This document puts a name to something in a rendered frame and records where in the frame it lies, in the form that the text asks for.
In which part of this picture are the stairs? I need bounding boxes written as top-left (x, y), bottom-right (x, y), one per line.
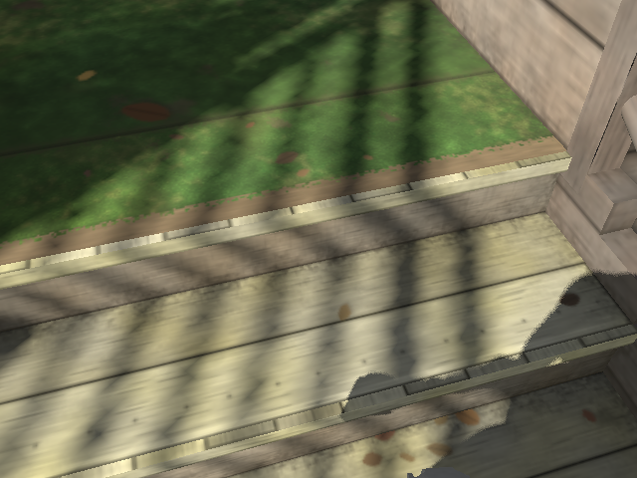
top-left (0, 173), bottom-right (637, 478)

